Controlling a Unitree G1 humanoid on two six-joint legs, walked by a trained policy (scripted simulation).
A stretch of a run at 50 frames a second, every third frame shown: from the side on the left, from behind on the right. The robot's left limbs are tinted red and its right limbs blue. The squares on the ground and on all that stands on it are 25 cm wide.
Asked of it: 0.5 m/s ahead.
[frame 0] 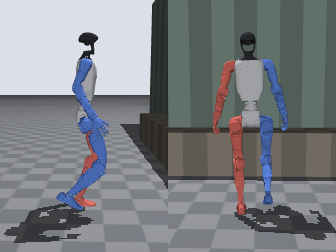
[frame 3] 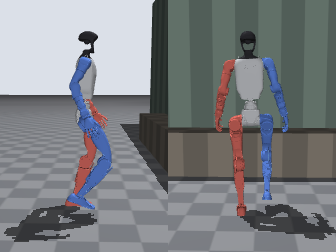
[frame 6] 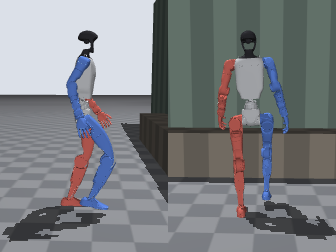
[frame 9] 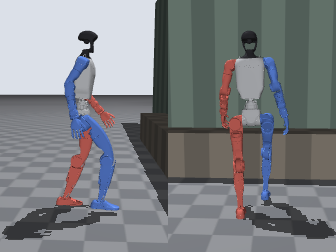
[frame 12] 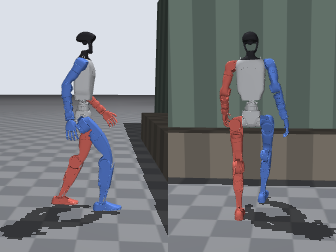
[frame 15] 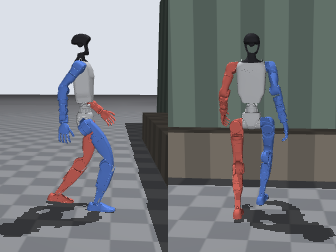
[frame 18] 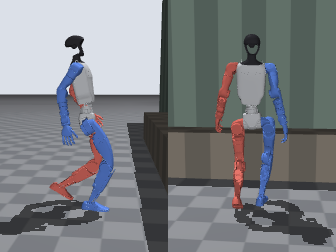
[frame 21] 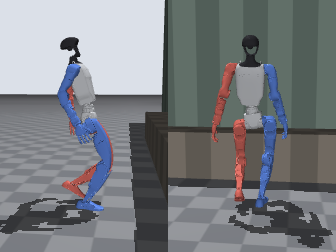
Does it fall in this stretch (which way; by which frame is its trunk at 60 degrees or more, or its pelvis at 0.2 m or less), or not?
no
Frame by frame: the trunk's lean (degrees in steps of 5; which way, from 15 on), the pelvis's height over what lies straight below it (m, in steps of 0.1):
0: 5, 0.8
3: 5, 0.8
6: 5, 0.8
9: 5, 0.8
12: 0, 0.8
15: 5, 0.7
18: 10, 0.7
21: 20 backward, 0.7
